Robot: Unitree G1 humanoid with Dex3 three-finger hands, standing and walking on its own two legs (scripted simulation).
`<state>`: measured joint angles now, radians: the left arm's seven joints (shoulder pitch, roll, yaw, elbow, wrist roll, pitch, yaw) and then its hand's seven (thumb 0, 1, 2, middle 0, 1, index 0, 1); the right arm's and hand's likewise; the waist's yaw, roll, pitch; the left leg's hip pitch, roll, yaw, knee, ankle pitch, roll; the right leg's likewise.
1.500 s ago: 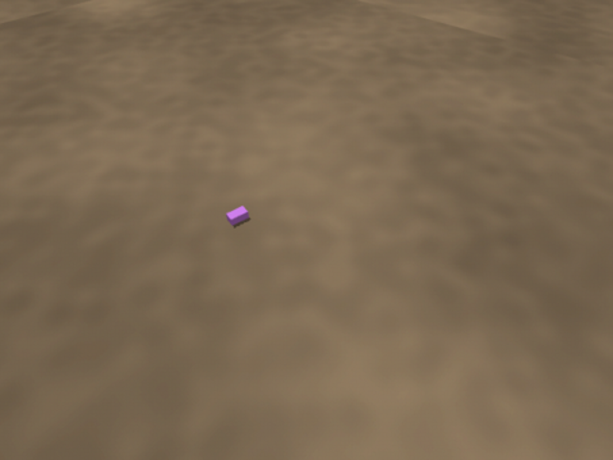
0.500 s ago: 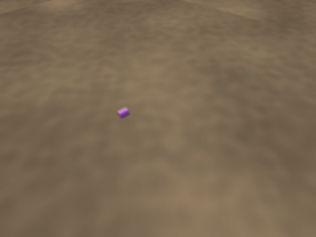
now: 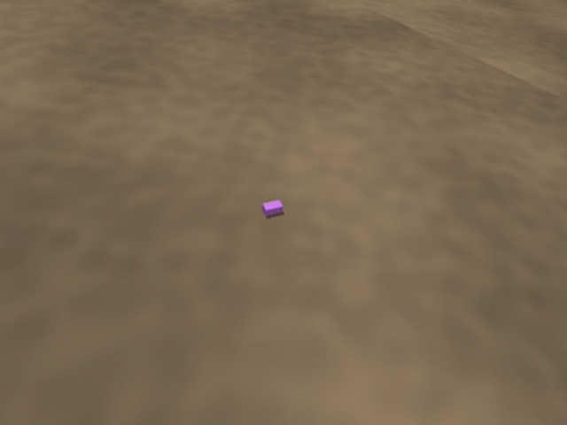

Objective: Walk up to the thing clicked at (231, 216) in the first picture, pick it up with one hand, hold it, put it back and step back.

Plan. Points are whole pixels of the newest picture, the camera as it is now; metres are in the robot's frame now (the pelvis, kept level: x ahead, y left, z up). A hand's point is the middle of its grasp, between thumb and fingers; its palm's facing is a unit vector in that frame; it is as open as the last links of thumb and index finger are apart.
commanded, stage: walk up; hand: left
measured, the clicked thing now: (272, 207) +1.23 -0.02 -0.73
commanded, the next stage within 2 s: none
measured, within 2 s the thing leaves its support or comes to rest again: neither
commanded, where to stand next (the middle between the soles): +1.00 -0.36 m, yaw +24 degrees
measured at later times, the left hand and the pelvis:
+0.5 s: hand (161, 361) +0.26 +0.19 -0.10, palm faces +0.20 -0.91 -0.37, open 7.4 cm; pelvis +0.22 -0.10 +0.01, yaw +11 degrees
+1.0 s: hand (214, 281) +0.43 +0.14 -0.14, palm faces +0.21 -0.93 -0.30, open 7.4 cm; pelvis +0.43 -0.15 +0.00, yaw +15 degrees
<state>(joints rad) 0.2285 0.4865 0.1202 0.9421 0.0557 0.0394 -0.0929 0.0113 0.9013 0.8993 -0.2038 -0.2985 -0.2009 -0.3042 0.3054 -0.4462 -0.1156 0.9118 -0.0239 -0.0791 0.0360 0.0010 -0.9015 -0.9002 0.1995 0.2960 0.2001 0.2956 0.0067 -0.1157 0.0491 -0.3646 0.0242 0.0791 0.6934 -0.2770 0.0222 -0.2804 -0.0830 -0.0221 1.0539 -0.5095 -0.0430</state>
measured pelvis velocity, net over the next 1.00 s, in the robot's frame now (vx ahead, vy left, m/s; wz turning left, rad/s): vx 0.43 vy -0.15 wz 0.27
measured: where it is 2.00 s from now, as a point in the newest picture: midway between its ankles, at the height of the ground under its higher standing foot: (351, 286)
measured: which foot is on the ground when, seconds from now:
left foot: down 0.00-0.38, up 0.40-0.70, down 0.72-1.00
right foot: up 0.00-0.34, down 0.36-0.72, up 0.74-1.00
